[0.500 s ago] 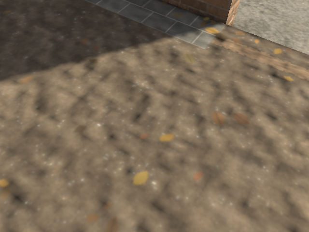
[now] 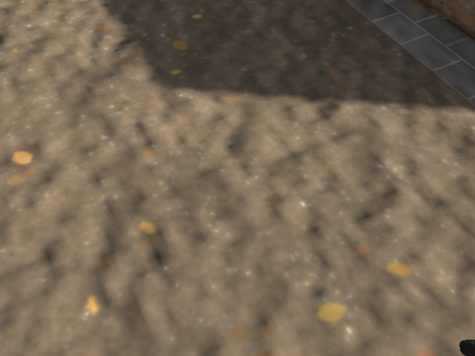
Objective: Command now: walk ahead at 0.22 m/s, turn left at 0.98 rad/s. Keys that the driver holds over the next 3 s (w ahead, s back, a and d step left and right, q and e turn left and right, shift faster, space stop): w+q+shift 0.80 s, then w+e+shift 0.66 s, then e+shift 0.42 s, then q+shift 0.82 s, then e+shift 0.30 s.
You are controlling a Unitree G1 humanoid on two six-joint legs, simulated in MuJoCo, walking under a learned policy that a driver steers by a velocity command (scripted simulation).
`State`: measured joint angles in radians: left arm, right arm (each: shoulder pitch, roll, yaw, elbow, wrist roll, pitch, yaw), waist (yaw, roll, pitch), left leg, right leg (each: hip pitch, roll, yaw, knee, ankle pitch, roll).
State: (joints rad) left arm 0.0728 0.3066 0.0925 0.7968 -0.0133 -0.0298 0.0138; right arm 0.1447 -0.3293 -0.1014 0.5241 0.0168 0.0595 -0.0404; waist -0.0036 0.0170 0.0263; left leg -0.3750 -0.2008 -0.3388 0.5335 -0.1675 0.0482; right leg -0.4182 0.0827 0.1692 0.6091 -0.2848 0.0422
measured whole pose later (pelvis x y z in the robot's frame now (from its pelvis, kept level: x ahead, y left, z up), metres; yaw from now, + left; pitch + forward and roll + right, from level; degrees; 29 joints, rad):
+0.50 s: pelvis +0.16 +0.08 -0.02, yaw +29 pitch +3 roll -1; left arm 0.46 0.33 0.08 0.81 0.05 -0.07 0.01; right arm 0.12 -0.35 -0.06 0.56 -0.04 0.06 0.12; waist 0.08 0.01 -0.04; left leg -0.69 0.09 0.07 0.93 -0.28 0.07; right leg 0.16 -0.13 -0.29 0.24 -0.42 0.12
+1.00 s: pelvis +0.50 +0.41 -0.03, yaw +50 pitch +1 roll +1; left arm 0.08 0.29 0.00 0.64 0.02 -0.06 -0.03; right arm 0.44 -0.37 -0.06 0.85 -0.04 -0.07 0.00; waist -0.04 0.01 0.03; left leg 0.25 -0.13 -0.15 0.40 -0.47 0.14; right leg -0.58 0.00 -0.07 0.57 -0.03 -0.08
